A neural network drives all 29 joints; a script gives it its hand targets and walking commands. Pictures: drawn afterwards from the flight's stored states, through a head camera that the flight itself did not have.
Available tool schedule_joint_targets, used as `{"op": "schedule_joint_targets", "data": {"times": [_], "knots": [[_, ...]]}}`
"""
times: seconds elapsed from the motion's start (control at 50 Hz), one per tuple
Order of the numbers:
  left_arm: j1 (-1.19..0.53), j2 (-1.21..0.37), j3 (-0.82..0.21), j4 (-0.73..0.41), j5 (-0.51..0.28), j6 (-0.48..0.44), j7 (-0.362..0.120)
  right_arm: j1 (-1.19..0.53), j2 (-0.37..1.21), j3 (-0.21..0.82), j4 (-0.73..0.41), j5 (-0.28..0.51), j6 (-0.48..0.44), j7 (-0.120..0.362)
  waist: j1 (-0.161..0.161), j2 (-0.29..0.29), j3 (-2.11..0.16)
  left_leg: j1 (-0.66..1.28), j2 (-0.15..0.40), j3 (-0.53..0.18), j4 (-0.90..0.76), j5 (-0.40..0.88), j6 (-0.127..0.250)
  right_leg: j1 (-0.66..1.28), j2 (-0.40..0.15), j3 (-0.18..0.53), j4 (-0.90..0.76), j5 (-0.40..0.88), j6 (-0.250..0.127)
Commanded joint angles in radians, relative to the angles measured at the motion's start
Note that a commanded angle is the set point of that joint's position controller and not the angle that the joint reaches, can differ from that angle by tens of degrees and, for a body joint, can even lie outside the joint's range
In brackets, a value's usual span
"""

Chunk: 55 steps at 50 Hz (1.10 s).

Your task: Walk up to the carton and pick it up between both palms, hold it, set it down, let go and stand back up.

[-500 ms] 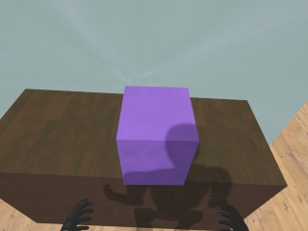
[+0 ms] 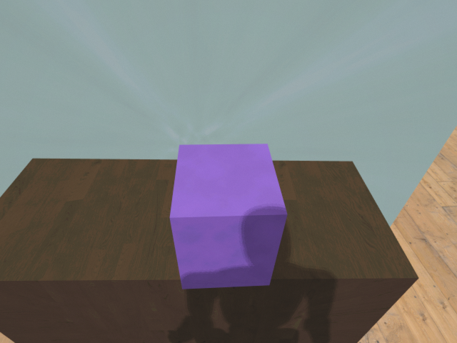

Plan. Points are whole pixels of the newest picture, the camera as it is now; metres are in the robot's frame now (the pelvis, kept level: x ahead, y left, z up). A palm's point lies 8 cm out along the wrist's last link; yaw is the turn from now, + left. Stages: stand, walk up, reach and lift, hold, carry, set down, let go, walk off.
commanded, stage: stand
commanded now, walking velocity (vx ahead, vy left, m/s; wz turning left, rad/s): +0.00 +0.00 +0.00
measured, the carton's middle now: (225, 216) +0.43 +0.02 -0.01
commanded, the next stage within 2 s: none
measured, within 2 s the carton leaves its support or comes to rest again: neither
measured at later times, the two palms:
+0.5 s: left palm out of the picture -0.05 +0.22 -0.15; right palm out of the picture -0.06 -0.19 -0.15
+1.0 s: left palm out of the picture -0.06 +0.21 -0.15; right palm out of the picture -0.07 -0.18 -0.15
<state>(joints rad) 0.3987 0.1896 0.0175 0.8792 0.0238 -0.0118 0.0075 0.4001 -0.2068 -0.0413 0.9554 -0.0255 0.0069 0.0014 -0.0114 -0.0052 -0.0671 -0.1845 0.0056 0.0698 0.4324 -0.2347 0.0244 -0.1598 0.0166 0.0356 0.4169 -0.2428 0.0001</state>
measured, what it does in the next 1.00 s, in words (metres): stands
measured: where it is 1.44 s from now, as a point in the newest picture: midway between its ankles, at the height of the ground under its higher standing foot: outside the picture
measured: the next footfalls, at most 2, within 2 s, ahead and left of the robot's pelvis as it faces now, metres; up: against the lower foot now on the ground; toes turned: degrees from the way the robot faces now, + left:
none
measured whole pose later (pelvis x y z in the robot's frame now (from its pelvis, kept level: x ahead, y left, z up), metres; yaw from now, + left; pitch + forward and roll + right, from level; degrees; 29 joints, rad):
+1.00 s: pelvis -0.01 +0.02 +0.00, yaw -1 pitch -2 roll +0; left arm 0.38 0.09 -0.01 1.17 0.02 0.00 0.05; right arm 0.37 -0.10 -0.02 1.17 -0.01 0.00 -0.03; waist -0.01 0.00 -0.01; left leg -0.16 -0.03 0.09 0.40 -0.21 0.06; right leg -0.16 -0.02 0.07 0.43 -0.23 0.04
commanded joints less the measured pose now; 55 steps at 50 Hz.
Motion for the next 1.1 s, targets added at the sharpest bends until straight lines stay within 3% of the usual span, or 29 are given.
{"op": "schedule_joint_targets", "data": {"times": [0.0,0.5,1.08], "knots": [[0.041,0.106,0.028,-0.017,-0.003,-0.025,0.015,0.039,-0.111,-0.028,-0.011,0.004,-0.022,-0.014,0.005,0.004,0.139,-0.028,0.094,-0.139,-0.134,0.012,0.008,-0.092,-0.079,0.109,-0.101,0.054,-0.043],[0.102,0.001,-0.010,0.215,-0.007,-0.009,0.042,0.069,-0.003,0.002,0.172,0.013,-0.013,-0.032,-0.001,0.000,0.187,-0.006,0.089,-0.146,-0.156,-0.020,0.029,-0.122,-0.073,0.099,-0.082,0.056,-0.027],[0.083,-0.039,-0.022,0.301,-0.008,0.004,0.050,0.063,0.032,0.014,0.205,0.014,-0.010,-0.044,0.003,-0.002,0.199,-0.012,0.087,-0.154,-0.162,-0.036,0.039,-0.117,-0.071,0.087,-0.069,0.052,-0.019]]}}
